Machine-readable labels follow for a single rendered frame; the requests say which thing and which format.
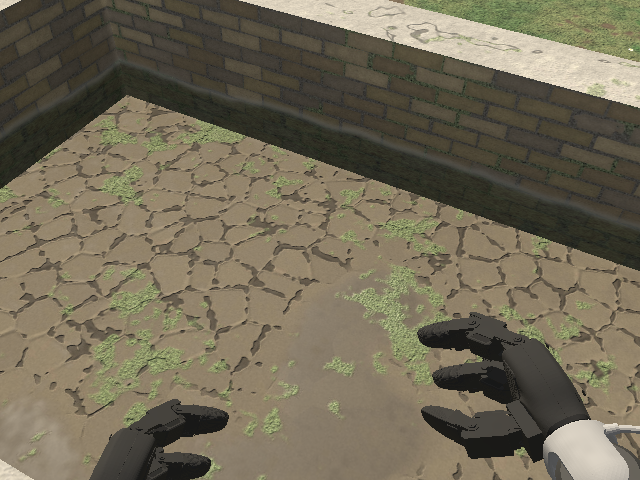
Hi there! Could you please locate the left robot hand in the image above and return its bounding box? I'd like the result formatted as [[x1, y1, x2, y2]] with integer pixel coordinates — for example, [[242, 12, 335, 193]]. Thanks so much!
[[89, 399, 229, 480]]

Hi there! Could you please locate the right robot hand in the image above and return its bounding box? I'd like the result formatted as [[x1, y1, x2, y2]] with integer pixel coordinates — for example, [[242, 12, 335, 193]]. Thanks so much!
[[417, 312, 591, 463]]

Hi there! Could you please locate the robot right forearm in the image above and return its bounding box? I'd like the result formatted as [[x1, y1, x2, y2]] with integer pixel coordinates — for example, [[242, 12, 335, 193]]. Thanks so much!
[[543, 419, 640, 480]]

